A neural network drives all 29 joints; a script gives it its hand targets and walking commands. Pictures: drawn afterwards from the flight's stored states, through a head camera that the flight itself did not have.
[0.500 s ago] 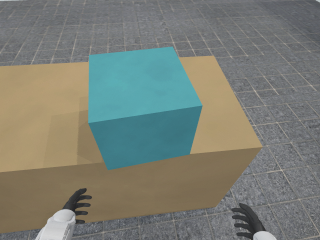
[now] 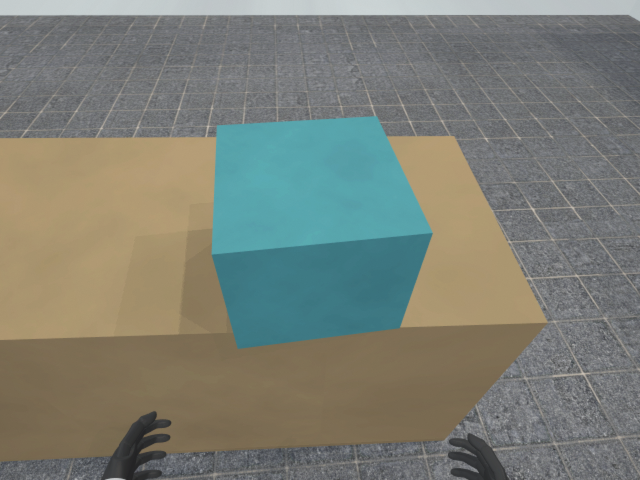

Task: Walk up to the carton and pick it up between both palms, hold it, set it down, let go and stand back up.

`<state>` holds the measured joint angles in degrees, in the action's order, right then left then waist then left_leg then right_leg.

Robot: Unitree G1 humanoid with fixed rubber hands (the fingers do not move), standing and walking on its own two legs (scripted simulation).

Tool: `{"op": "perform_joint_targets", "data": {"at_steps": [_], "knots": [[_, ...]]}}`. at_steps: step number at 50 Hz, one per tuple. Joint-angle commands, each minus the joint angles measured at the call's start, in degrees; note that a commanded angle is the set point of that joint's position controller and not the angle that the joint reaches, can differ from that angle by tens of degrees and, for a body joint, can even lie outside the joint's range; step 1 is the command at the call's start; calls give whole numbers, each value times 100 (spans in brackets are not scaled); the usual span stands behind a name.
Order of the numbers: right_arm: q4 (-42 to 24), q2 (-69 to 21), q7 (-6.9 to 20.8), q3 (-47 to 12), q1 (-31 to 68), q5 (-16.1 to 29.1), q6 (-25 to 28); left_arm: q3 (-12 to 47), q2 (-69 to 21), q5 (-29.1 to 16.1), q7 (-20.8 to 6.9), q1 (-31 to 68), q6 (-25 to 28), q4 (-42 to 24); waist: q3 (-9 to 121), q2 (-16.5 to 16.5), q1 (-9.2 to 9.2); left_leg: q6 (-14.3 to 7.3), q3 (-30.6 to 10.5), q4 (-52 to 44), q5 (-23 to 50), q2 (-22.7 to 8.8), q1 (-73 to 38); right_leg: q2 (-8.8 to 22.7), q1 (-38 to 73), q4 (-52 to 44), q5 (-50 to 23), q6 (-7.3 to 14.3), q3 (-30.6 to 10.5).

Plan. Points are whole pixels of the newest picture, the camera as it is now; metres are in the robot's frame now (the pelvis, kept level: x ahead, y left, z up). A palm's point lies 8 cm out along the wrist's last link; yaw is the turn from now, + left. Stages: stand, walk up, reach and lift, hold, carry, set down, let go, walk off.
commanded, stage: reach and lift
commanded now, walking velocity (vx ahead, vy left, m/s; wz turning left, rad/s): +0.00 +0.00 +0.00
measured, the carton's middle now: (309, 228) +0.51 +0.04 +0.02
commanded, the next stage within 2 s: none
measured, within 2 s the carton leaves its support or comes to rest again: neither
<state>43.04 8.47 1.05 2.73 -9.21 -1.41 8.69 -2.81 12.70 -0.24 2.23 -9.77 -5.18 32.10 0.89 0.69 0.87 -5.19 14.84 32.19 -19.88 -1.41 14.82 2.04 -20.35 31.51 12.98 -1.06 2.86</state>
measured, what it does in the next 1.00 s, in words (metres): stands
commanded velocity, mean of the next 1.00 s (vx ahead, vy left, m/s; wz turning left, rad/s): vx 0.00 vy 0.00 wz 0.00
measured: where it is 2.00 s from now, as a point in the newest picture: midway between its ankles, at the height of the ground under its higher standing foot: outside the picture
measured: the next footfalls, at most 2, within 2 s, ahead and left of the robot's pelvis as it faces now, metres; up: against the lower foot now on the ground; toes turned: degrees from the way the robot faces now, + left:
none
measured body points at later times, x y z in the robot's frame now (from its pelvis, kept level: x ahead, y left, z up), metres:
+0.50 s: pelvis -0.01 +0.00 +0.00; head -0.01 +0.01 +0.45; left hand +0.20 +0.25 -0.05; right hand +0.19 -0.22 -0.05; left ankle -0.02 +0.05 -0.73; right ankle +0.04 -0.13 -0.73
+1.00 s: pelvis -0.01 +0.01 +0.00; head +0.01 +0.01 +0.45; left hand +0.23 +0.24 +0.00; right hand +0.25 -0.22 -0.01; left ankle -0.02 +0.05 -0.73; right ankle +0.04 -0.13 -0.73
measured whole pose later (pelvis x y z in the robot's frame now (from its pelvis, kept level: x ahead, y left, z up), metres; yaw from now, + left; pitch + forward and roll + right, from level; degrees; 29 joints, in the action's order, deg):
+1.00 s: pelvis -0.01 +0.01 +0.00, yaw +1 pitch +0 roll -1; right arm 28.3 17.4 7.0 0.3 -5.4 17.3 13.5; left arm 0.5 10.3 -9.8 7.7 -4.6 6.9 22.2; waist -0.4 1.5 1.9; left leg -4.9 13.3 30.0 -18.3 -0.8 12.5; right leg 1.9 -16.7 27.6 11.0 -0.9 2.9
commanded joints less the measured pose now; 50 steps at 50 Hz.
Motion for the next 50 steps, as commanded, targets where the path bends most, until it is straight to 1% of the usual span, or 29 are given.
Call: {"op": "perform_joint_targets", "data": {"at_steps": [1,5,11,15,20,31,45,46,47,48,49,50], "knots": [[-660,857,18,146,112,168,288,-187,630,-99,-4,143,332,-677,825,-70,-99,-20,-985,-1018,1480,-1051,-171,267,380,-202,-1021,276,-32],[-900,904,97,77,18,299,309,-226,552,-102,38,6,398,-791,592,25,-94,80,-992,-1098,1533,-1016,4,322,345,-265,-973,247,-65],[-1569,938,207,16,75,478,296,-209,542,-239,216,212,578,-1148,324,73,-99,183,-982,-1258,1292,-977,121,366,273,-392,-841,208,-105],[-1930,984,252,21,163,595,255,-140,589,-426,312,396,729,-1334,355,68,-102,169,-1005,-1385,906,-984,137,352,321,-414,-751,197,-87],[-2102,1054,286,62,316,716,211,-83,652,-637,358,546,894,-1367,538,33,-104,111,-1016,-1430,694,-1006,59,323,380,-390,-737,196,-41],[-2214,1231,364,57,680,1077,307,-59,650,-954,377,703,1216,-1423,799,-70,-107,101,-949,-1172,1311,-994,-140,342,345,-344,-887,192,-13],[-2714,1566,454,-36,1260,1655,465,-31,599,-1198,559,1143,1702,-1816,997,-30,-108,94,-929,-1016,1647,-1007,-255,343,367,-250,-943,199,23],[-1761,1811,647,103,1383,1891,701,304,0,-885,623,831,1490,-1879,940,593,945,1403,-2762,-1221,3831,-688,-971,-763,770,-370,-800,217,-15],[-2163,2300,697,233,1086,2124,839,230,147,-790,570,828,1330,-2070,1195,537,512,1528,-2415,-1022,4452,-625,-1734,-706,708,-879,-1208,270,-218],[-2031,2304,706,157,1170,2162,911,66,127,-771,551,801,1322,-2236,1187,620,668,1519,-2428,-907,4947,-569,-1790,-793,595,-815,-1232,286,-138],[-2383,2488,663,272,1253,2249,1072,38,227,-784,556,795,1363,-2397,1280,433,466,1457,-2344,-878,4705,-498,-1893,-774,555,-1012,-1189,374,-209],[-2392,2425,601,234,1325,2150,1163,0,242,-888,542,936,1394,-2294,1169,177,406,1327,-2151,-855,4567,-413,-1750,-790,620,-1054,-1281,417,-185]]}}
